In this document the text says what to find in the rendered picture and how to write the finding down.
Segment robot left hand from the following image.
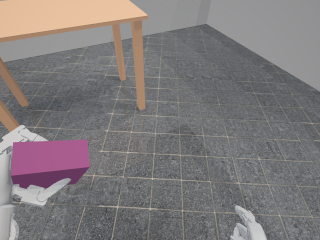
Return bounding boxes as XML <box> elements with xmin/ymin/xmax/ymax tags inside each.
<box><xmin>0</xmin><ymin>125</ymin><xmax>71</xmax><ymax>207</ymax></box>

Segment sponge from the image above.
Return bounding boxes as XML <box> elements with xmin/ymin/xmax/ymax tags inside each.
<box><xmin>11</xmin><ymin>139</ymin><xmax>90</xmax><ymax>189</ymax></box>

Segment table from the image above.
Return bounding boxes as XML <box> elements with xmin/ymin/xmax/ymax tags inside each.
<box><xmin>0</xmin><ymin>0</ymin><xmax>149</xmax><ymax>132</ymax></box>

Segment left robot forearm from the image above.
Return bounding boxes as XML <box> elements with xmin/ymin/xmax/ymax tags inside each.
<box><xmin>0</xmin><ymin>204</ymin><xmax>20</xmax><ymax>240</ymax></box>

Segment robot right hand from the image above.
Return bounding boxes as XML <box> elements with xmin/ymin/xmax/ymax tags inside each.
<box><xmin>230</xmin><ymin>205</ymin><xmax>267</xmax><ymax>240</ymax></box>

